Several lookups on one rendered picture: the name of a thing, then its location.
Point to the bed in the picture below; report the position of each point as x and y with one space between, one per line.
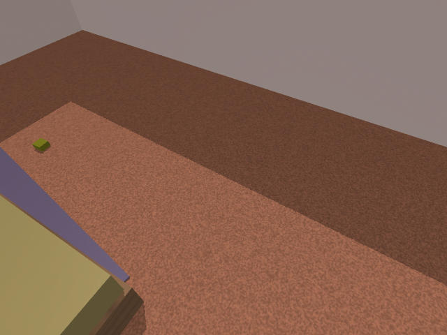
50 287

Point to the small box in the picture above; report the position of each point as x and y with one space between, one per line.
41 144

